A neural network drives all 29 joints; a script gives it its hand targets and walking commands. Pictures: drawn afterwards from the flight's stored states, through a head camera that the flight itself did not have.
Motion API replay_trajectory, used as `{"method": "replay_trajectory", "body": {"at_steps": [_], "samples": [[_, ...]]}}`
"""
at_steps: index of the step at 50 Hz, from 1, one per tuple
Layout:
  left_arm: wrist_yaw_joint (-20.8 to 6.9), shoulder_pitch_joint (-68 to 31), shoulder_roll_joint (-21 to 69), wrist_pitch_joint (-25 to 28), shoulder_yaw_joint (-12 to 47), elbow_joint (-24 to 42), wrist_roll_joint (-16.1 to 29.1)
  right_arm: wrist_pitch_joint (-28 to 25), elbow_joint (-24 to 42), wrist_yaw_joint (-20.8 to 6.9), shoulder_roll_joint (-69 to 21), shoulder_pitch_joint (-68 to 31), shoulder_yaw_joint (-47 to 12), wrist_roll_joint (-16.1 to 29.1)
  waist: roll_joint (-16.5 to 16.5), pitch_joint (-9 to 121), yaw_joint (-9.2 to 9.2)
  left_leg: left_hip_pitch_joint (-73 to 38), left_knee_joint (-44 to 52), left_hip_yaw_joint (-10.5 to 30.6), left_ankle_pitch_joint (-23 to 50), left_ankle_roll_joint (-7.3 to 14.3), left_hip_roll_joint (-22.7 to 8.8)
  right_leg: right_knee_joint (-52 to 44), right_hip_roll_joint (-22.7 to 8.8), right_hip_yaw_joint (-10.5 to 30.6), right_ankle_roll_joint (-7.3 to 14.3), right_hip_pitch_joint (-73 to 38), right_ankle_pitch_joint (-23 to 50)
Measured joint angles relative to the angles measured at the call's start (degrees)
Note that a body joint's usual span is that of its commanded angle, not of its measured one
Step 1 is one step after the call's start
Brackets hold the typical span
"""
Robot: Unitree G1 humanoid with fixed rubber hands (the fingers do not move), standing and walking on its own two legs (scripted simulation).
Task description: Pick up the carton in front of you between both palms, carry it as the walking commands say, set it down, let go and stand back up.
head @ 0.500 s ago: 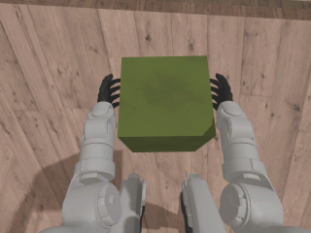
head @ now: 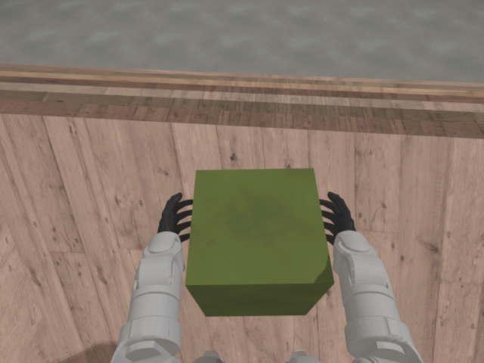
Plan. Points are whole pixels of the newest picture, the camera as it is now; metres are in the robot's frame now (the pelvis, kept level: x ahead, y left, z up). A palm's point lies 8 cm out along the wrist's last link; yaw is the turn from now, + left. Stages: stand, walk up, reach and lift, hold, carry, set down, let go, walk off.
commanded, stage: reach and lift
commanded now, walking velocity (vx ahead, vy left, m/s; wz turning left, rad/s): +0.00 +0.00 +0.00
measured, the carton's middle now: (255, 248) +0.34 +0.00 -0.08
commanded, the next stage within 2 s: hold in 1.28 s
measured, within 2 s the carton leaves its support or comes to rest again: neither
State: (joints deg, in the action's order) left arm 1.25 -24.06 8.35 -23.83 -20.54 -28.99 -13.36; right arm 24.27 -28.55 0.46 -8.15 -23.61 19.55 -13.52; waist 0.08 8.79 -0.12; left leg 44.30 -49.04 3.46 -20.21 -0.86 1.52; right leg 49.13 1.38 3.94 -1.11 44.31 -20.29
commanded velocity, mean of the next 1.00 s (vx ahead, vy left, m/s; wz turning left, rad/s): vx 0.00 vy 0.00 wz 0.00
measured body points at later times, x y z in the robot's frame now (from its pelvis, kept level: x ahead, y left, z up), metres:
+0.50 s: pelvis +0.00 +0.00 +0.04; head -0.02 +0.00 +0.49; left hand +0.32 +0.15 +0.06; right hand +0.31 -0.15 +0.06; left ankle +0.03 +0.13 -0.69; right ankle +0.03 -0.13 -0.69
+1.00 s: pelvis +0.02 +0.00 +0.05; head +0.00 +0.00 +0.50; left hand +0.33 +0.15 +0.07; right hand +0.32 -0.15 +0.07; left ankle +0.03 +0.13 -0.69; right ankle +0.03 -0.13 -0.69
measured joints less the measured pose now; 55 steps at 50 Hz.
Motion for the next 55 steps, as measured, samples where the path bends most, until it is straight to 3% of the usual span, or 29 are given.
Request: {"method": "replay_trajectory", "body": {"at_steps": [11, 17, 23, 33, 55], "samples": [[-0.5, 7.2, 0.9, -5.9, 3.4, 6.5, -0.3, 5.8, 6.5, -0.4, -0.9, 7.2, -3.2, 0.0, 0.0, -4.0, -0.06, -22.8, 16.0, 0.3, 5.2, 0.2, -0.4, -16.0, -0.6, -0.1, 0.2, -22.8, 5.0], [-1.2, 6.8, 0.9, -9.6, 3.5, 6.6, -2.3, 9.7, 6.8, -1.0, -1.0, 6.8, -3.4, -1.9, 0.0, -6.1, -0.13, -30.9, 20.8, 0.5, 6.9, 0.2, -0.6, -20.9, -0.7, -0.2, 0.3, -31.0, 6.9], [-2.2, 4.8, 1.5, -10.7, 1.4, 5.3, -4.4, 10.8, 5.5, -2.0, -1.5, 4.8, -1.2, -3.9, -0.1, -8.7, -0.13, -33.0, 21.3, 0.5, 7.4, 0.2, -0.6, -21.2, -0.8, -0.2, 0.4, -33.1, 7.3], [-2.4, 4.3, 1.6, -10.8, 1.7, 7.6, -4.3, 10.9, 7.8, -2.1, -1.7, 4.4, -1.6, -3.7, 0.0, -10.9, -0.09, -34.0, 22.4, 0.6, 8.0, 0.1, -0.6, -22.4, -0.7, -0.3, 0.4, -34.1, 7.9], [-1.7, 9.7, 0.2, -14.5, 7.6, 13.4, -2.4, 14.4, 13.5, -1.6, -0.3, 9.7, -7.2, -2.0, -0.1, -10.4, -0.02, -39.5, 27.8, 0.4, 8.8, 0.3, -0.8, -27.7, -0.9, 0.0, 0.3, -39.5, 8.7]]}}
